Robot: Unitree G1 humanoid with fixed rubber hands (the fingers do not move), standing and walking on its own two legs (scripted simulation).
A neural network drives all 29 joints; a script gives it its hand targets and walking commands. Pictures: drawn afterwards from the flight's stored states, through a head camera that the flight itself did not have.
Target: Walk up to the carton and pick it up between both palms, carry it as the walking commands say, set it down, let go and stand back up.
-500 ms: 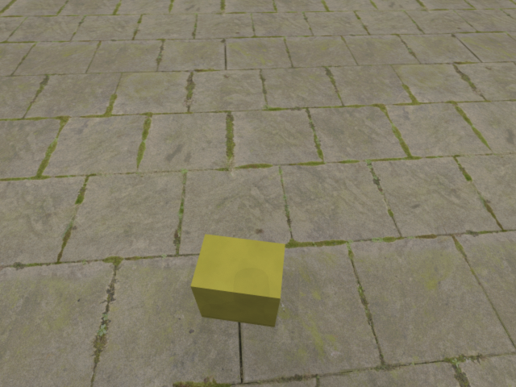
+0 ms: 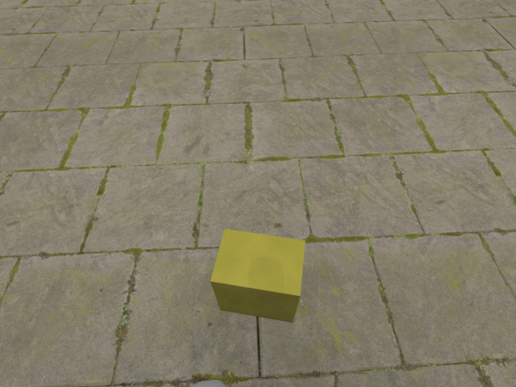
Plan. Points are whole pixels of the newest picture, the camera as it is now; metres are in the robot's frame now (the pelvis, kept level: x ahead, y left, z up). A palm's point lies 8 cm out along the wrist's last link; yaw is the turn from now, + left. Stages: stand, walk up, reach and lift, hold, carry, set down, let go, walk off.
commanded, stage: walk up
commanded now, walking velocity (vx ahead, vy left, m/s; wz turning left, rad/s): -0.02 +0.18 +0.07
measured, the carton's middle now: (260, 277) +0.53 +0.01 -0.61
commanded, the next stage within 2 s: none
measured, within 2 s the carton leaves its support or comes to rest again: neither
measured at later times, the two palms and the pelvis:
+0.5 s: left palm out of the picture +0.03 +0.28 -0.13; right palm out of the picture +0.04 -0.20 -0.13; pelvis +0.00 +0.04 +0.01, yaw -1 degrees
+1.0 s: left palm out of the picture +0.02 +0.31 -0.13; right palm out of the picture +0.04 -0.16 -0.12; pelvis +0.00 +0.08 +0.01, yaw +0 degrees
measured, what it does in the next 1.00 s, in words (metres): steps on the spot: left foot, then right foot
